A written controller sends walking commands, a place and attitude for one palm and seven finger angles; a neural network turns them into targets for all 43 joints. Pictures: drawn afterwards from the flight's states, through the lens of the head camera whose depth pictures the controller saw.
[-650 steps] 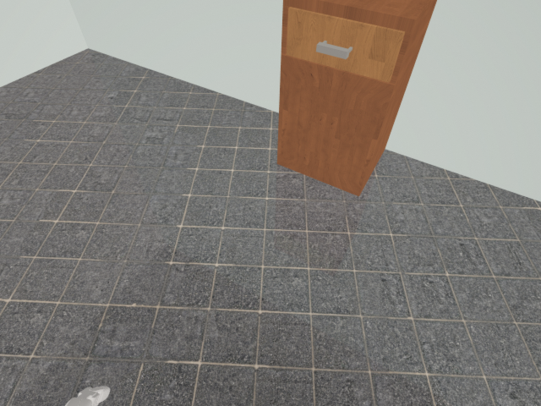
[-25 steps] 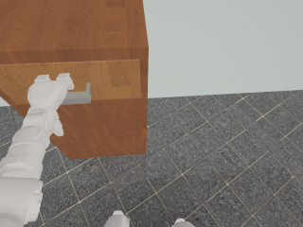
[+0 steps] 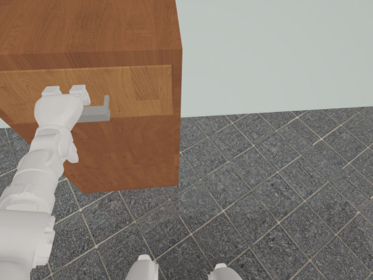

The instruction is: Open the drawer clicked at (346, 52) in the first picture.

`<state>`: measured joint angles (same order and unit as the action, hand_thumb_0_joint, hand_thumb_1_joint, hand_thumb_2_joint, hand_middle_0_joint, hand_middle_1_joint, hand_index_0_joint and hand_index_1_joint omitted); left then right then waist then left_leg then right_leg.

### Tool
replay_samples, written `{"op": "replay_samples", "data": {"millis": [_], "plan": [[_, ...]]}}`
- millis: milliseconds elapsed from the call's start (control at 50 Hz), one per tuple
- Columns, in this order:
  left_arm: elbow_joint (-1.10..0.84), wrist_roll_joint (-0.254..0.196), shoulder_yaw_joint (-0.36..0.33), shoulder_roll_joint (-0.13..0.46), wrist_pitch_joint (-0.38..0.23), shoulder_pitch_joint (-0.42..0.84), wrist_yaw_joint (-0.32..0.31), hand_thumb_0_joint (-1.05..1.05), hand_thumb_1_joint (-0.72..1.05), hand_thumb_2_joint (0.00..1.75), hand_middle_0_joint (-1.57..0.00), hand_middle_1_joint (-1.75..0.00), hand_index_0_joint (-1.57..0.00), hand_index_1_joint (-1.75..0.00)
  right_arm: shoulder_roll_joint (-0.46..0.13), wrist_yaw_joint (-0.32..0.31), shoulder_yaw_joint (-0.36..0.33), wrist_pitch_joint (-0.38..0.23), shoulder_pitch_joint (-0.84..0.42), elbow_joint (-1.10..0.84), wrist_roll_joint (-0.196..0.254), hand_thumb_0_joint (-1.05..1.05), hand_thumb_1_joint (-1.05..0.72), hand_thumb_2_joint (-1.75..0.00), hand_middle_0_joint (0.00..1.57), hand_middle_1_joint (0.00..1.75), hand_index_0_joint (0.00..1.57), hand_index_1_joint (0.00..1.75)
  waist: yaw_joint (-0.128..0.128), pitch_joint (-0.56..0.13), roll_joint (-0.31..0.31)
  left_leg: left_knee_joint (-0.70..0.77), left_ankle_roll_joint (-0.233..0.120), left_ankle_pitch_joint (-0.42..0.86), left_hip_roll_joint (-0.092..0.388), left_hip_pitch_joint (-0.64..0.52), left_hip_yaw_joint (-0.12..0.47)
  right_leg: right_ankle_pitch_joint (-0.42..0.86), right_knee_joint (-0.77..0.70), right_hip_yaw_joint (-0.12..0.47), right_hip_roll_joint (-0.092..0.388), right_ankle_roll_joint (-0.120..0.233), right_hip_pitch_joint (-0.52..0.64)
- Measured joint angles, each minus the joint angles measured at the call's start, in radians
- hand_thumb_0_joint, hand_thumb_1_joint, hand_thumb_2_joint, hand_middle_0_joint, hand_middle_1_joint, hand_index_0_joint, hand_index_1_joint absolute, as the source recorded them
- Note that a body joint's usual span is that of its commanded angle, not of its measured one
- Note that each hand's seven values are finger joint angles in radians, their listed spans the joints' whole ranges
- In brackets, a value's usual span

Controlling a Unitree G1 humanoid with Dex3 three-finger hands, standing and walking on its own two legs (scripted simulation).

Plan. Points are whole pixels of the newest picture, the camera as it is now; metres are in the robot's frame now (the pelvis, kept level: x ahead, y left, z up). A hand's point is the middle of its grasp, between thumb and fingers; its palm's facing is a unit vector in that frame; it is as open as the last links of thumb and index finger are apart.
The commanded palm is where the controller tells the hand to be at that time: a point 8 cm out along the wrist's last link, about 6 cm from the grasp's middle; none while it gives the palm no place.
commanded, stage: lower the fingers behind the handle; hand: left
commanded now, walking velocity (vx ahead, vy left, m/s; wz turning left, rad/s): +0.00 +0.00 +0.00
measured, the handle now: (84, 107) +0.52 +0.25 +0.01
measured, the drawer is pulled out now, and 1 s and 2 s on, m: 0.00 0.00 0.00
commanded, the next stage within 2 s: lift the fingers back up to retry in 0.54 s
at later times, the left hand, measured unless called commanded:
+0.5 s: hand (71, 126) +0.46 +0.26 +0.01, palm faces -0.04 +0.01 -1.00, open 13.8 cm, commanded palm +0.45 +0.25 +0.04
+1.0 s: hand (71, 122) +0.46 +0.26 +0.03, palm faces -0.06 -0.04 -1.00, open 13.8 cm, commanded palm +0.44 +0.25 +0.10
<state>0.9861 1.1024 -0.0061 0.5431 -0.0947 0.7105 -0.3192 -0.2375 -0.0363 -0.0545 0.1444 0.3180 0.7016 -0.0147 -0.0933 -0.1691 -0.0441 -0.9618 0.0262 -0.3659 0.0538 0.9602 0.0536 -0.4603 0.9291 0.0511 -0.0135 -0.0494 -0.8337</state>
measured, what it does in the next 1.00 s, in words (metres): stands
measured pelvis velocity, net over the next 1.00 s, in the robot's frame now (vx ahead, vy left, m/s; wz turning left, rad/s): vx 0.00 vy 0.00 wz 0.00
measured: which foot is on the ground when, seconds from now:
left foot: down 0.00-1.00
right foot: down 0.00-1.00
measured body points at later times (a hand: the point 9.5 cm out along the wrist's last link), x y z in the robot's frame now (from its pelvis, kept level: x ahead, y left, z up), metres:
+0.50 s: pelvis -0.02 +0.00 -0.01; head +0.09 +0.01 +0.42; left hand +0.45 +0.26 +0.07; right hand +0.02 -0.27 -0.14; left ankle +0.04 +0.13 -0.68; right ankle -0.01 -0.16 -0.68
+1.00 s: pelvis +0.00 +0.00 +0.01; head +0.09 +0.01 +0.44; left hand +0.45 +0.25 +0.08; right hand +0.01 -0.27 -0.12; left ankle +0.04 +0.13 -0.68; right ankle -0.01 -0.16 -0.68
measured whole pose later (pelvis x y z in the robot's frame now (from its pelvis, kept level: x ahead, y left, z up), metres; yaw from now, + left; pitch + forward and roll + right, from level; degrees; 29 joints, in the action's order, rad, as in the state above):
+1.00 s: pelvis +0.00 +0.00 +0.01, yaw +0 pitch +20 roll -3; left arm 0.91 1.07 0.00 0.55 -0.10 0.70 -0.26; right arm -0.23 -0.06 -0.05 0.13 0.35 0.71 -0.01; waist -0.10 -0.14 -0.05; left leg -0.93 0.03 -0.35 0.05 0.93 0.06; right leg -0.44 0.89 0.04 -0.01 -0.05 -0.80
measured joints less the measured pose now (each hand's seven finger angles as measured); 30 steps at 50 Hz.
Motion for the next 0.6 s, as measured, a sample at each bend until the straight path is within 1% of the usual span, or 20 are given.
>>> {"op": "replay_samples", "data": {"millis": [140,380,600], "plan": [[0.01,0.001,0.005,0.007,-0.002,0.021,-0.006,0.0,-0.49,0.3,-0.27,-1.29,-0.32,-1.2,-0.006,-0.003,0.005,-0.003,0.006,-0.004,0.002,0.0,-0.91,-0.9,0.21,0.3,0.2,0.3,-0.001,-0.006,0.0,-0.03,0.0,-0.003,-0.001,0.037,0.004,-0.008,0.036,-0.002,-0.001,0.0,-0.038],[0.016,-0.007,0.031,0.009,0.027,0.047,0.001,0.0,-0.49,0.3,-0.22,-1.28,-0.32,-1.2,-0.002,-0.009,0.011,-0.009,0.002,-0.009,0.007,0.0,-0.91,-0.9,0.21,0.3,0.2,0.3,-0.003,-0.002,-0.003,-0.058,0.0,-0.001,-0.004,0.071,0.009,-0.01,0.068,-0.005,-0.001,-0.001,-0.071],[0.033,-0.012,0.041,0.022,0.031,0.088,0.017,0.0,-0.49,0.3,-0.26,-1.32,-0.32,-1.2,-0.003,-0.016,0.023,-0.022,0.004,-0.014,0.012,0.0,-0.91,-0.9,0.21,0.3,0.2,0.3,-0.009,0.002,-0.003,-0.07,-0.002,0.002,-0.006,0.093,0.014,-0.01,0.082,-0.009,-0.001,-0.002,-0.092]]}}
